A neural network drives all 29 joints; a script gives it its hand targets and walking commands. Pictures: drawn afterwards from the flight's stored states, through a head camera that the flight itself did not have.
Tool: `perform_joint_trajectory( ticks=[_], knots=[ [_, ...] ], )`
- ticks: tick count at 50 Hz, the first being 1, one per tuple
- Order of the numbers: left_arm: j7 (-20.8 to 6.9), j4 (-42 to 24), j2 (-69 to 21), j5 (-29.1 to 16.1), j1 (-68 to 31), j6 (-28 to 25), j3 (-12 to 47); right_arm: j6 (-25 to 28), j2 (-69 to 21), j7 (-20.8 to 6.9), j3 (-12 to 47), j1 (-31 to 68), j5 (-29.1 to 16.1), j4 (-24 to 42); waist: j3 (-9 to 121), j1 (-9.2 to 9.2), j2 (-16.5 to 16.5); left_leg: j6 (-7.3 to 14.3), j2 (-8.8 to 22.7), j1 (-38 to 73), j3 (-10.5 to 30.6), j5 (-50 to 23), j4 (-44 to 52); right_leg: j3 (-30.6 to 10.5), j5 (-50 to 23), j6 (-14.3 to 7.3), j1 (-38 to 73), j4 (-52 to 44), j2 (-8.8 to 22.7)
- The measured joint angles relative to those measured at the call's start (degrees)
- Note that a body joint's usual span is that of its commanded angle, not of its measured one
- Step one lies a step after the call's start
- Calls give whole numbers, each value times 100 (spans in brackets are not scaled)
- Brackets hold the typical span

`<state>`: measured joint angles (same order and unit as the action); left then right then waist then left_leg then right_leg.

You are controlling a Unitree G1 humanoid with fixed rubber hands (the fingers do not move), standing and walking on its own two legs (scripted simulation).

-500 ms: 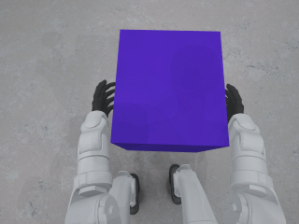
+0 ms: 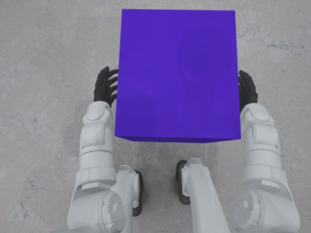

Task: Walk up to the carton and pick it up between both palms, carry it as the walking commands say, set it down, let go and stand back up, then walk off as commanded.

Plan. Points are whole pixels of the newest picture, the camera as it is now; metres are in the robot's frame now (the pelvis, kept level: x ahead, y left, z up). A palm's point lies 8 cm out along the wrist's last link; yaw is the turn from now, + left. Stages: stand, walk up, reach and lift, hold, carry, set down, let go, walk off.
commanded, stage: set down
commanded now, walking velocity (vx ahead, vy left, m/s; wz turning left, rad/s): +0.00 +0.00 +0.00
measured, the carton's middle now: (172, 90) +0.47 -0.06 -0.16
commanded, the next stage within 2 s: none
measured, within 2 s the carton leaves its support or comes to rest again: neither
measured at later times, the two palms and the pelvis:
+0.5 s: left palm (112, 101) +0.45 +0.12 -0.17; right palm (231, 101) +0.43 -0.23 -0.18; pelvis -0.02 +0.00 -0.06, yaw +1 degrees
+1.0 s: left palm (120, 102) +0.47 +0.12 -0.26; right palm (221, 104) +0.44 -0.23 -0.27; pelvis -0.03 +0.00 -0.13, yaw +2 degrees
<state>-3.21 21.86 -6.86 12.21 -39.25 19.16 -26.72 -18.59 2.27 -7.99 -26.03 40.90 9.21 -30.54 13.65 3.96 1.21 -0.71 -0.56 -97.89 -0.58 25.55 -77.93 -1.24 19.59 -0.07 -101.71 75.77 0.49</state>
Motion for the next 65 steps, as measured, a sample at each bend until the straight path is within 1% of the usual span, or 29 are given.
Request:
perform_joint_trajectory(
  ticks=[11, 21, 25, 34, 42, 46, 48, 54, 58, 65],
  knots=[
    [68, 1, 148, -75, -440, 26, 0, -1, 122, 49, 0, 463, 0, -41, 3, 0, 0, 0, -24, -853, 33, 51, -589, 12, 4, 0, -810, 502, -1],
    [182, 238, 225, -75, -980, 90, -148, -1, 356, 49, -48, 1027, 0, -439, -113, 0, 3, 0, -44, -1418, 34, 62, -955, 0, 8, 0, -1386, 872, -1],
    [210, 238, 246, -81, -1101, 91, -143, 0, 405, 45, -48, 1134, -1, -437, -175, 0, 18, -9, -50, -1691, 34, 85, -1126, -4, 32, 0, -1677, 1063, -1],
    [317, 251, 395, -287, -1349, 92, 22, -1, 460, 87, -48, 1273, -49, -286, -291, 0, 46, -57, -59, -2146, 34, 193, -1585, -17, 134, -13, -2181, 1564, -12],
    [334, 626, 597, -288, -1854, 72, -49, -7, 598, 209, -48, 1727, -50, -580, -515, 0, 55, -65, -81, -2494, 34, 213, -1954, -30, 139, -14, -2535, 1921, -16],
    [346, 663, 662, -304, -1981, 58, -48, -5, 635, 231, -48, 1888, -50, -628, -673, 0, 55, -65, -88, -2699, 34, 229, -2142, -33, 139, -14, -2732, 2088, -16],
    [383, 663, 697, -384, -2025, 53, -12, -5, 664, 237, -31, 1947, -65, -626, -760, 0, 55, -65, -91, -2787, 34, 240, -2241, -34, 142, -14, -2816, 2176, -16],
    [607, 662, 833, -643, -2299, 29, 203, 4, 855, 273, 43, 2229, -232, -629, -1280, 0, 56, -65, -102, -2839, 31, 280, -2548, -40, 163, -14, -2862, 2460, -16],
    [673, 797, 893, -658, -2553, 19, 206, 51, 978, 283, 46, 2456, -283, -804, -1393, 0, 55, -67, -110, -2991, 27, 288, -2718, -46, 165, -14, -3027, 2637, -16],
    [709, 1142, 1029, -659, -2871, -82, 208, 100, 1123, 333, 78, 2791, -291, -1117, -1583, 0, 66, -105, -123, -3196, 27, 351, -3023, -52, 218, -19, -3271, 2972, -16]
  ],
)
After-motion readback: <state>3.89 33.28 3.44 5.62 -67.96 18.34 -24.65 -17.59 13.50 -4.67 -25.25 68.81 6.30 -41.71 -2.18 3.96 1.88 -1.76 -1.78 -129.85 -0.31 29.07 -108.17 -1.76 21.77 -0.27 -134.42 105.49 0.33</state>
